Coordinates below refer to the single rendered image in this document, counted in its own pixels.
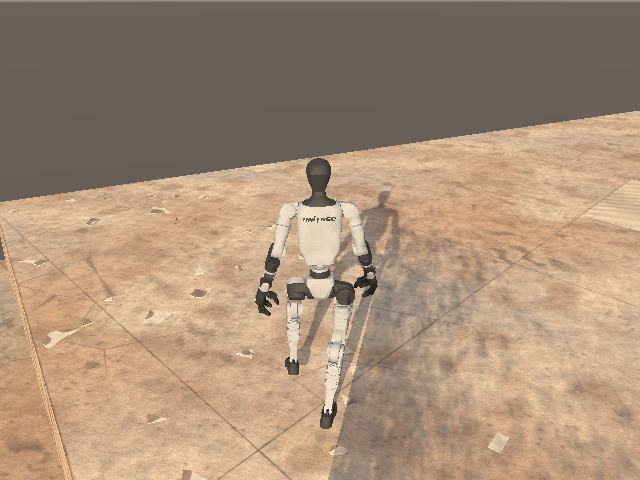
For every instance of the robot right upper arm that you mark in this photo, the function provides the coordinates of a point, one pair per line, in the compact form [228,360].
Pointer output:
[351,212]

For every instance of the robot left upper arm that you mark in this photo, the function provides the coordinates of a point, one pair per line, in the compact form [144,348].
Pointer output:
[288,211]

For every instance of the right robot forearm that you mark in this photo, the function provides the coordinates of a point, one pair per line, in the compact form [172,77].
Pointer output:
[367,264]

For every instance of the robot left hand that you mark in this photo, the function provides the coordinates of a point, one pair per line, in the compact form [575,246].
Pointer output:
[261,301]

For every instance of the right robot thigh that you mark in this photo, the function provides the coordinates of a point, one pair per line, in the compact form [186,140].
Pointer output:
[342,311]

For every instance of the robot thigh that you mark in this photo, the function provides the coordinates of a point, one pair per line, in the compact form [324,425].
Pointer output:
[296,289]
[342,311]

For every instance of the robot right hand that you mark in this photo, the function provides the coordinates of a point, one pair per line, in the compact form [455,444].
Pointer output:
[363,282]

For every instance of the left robot forearm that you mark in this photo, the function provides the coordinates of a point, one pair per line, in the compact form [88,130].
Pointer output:
[269,272]

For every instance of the left robot thigh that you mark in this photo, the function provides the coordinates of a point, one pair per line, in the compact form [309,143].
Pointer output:
[296,289]

